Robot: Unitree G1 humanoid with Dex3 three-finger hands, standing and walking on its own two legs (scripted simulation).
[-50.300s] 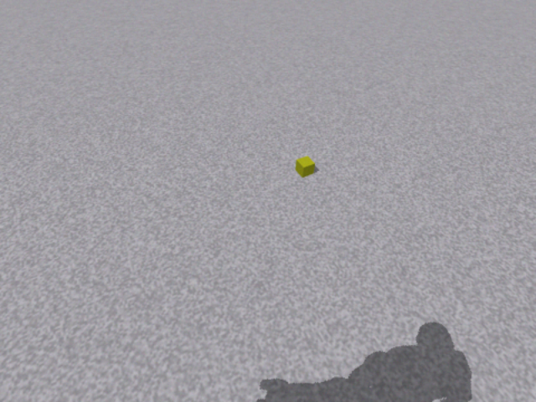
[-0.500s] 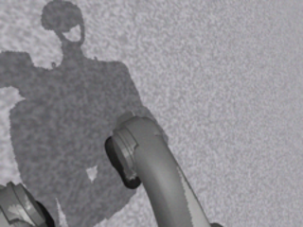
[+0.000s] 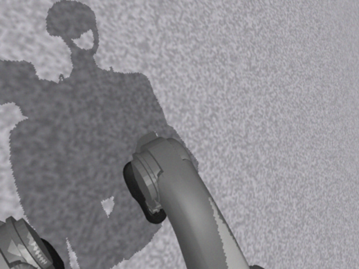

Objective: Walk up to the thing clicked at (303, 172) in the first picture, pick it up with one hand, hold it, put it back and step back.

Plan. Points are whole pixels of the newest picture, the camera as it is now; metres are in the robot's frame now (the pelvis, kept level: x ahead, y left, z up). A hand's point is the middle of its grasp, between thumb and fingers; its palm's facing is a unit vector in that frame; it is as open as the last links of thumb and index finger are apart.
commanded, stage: close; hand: left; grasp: from above
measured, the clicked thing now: out of the picture +0.51 +0.22 -0.30
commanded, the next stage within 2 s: settle in 0.06 s
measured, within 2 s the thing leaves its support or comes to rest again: leaves its support in 0.54 s
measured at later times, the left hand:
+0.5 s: hand out of the picture +0.51 +0.22 -0.26, palm faces -0.36 -0.26 -0.90, open 9.6 cm
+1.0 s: hand out of the picture +0.49 +0.24 -0.17, palm faces -0.38 -0.25 -0.89, open 9.4 cm
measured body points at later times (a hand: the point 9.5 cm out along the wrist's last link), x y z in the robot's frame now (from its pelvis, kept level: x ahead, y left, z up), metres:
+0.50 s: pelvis +0.00 +0.00 +0.00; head +0.31 +0.10 +0.31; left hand +0.53 +0.23 -0.21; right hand -0.03 -0.23 -0.03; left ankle +0.06 +0.12 -0.30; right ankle +0.15 -0.15 -0.30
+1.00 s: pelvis +0.01 -0.01 +0.01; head +0.25 +0.09 +0.38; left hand +0.51 +0.25 -0.12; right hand +0.03 -0.26 -0.07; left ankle +0.06 +0.12 -0.30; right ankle +0.15 -0.15 -0.30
